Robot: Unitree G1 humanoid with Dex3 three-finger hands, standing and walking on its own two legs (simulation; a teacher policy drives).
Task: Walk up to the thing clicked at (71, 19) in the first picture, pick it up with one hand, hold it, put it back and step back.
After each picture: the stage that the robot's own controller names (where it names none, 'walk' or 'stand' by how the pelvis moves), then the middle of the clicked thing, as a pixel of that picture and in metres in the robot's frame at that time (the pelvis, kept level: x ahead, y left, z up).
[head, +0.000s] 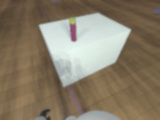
stand; (73, 30) +0.87 +0.24 +0.06
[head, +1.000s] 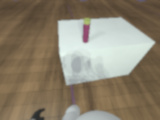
walk; (86, 31) +0.84 +0.13 +0.07
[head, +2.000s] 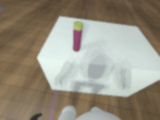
walk; (77, 38) +0.62 +0.17 +0.10
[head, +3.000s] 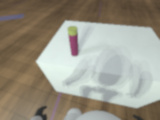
stand; (73, 43) +0.57 +0.18 +0.09
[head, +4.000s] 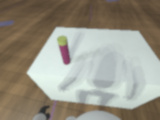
stand; (64, 51) +0.51 +0.23 +0.06
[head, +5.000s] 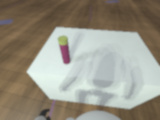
stand; (65, 51) +0.52 +0.23 +0.06
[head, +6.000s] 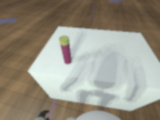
stand; (66, 51) +0.52 +0.22 +0.06
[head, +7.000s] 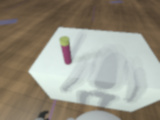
stand; (66, 52) +0.52 +0.22 +0.06
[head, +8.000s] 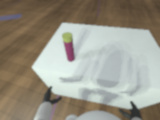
rise first; (69, 48) +0.53 +0.21 +0.06
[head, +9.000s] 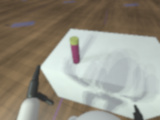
go down; (75, 51) +0.54 +0.19 +0.06
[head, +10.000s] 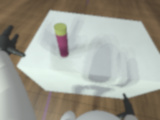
go down; (62, 42) +0.53 +0.18 +0.08
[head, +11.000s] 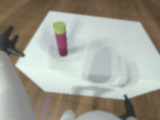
approach; (61, 41) +0.53 +0.18 +0.10
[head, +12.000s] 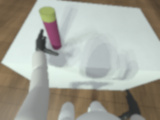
close in; (53, 32) +0.54 +0.20 +0.14
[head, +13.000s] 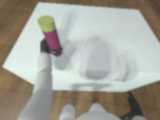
lift; (53, 40) +0.50 +0.20 +0.13
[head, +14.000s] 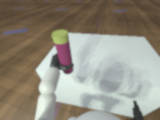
lift; (64, 55) +0.33 +0.16 +0.24
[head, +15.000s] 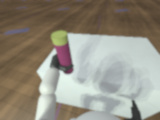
hold; (64, 55) +0.33 +0.16 +0.23
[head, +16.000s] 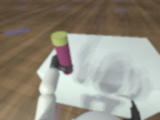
hold; (64, 56) +0.33 +0.16 +0.23
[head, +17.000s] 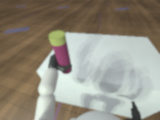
hold; (62, 55) +0.33 +0.17 +0.23
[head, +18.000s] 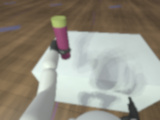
crouch; (62, 40) +0.44 +0.18 +0.25
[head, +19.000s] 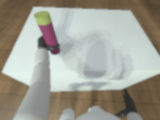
lower; (50, 36) +0.53 +0.19 +0.13
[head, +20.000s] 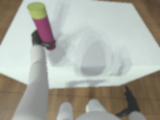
lower; (45, 31) +0.54 +0.20 +0.14
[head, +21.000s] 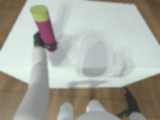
lower; (47, 33) +0.53 +0.20 +0.14
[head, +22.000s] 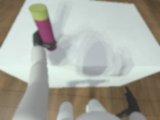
lower; (46, 32) +0.53 +0.20 +0.14
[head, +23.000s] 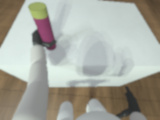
rest; (45, 31) +0.54 +0.21 +0.14
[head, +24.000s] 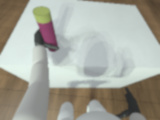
withdraw; (48, 33) +0.53 +0.20 +0.14
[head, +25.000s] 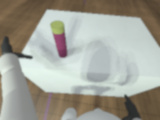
sink last; (60, 42) +0.51 +0.19 +0.11
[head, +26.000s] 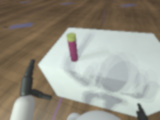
stand; (73, 48) +0.55 +0.20 +0.10
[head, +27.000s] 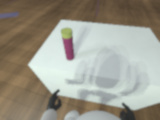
stand; (68, 46) +0.51 +0.19 +0.11
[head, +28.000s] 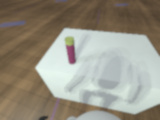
stand; (70, 51) +0.54 +0.20 +0.06
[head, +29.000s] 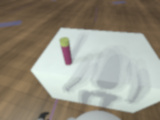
stand; (66, 52) +0.52 +0.22 +0.06
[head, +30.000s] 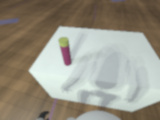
stand; (66, 53) +0.50 +0.22 +0.06
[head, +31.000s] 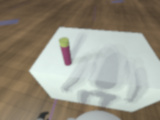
stand; (66, 53) +0.50 +0.22 +0.06
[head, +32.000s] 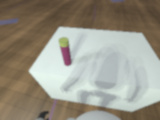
stand; (66, 53) +0.50 +0.22 +0.06
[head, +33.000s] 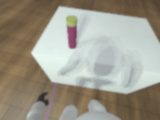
walk; (72, 34) +0.60 +0.17 +0.08
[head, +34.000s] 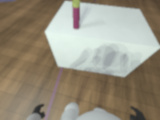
walk; (76, 16) +0.88 +0.23 +0.08
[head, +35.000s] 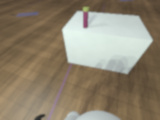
stand; (85, 18) +1.19 +0.17 +0.08
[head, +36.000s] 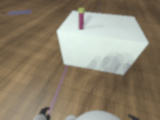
stand; (81, 19) +1.13 +0.19 +0.06
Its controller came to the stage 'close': yes
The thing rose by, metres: 0.20
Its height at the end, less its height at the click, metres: +0.00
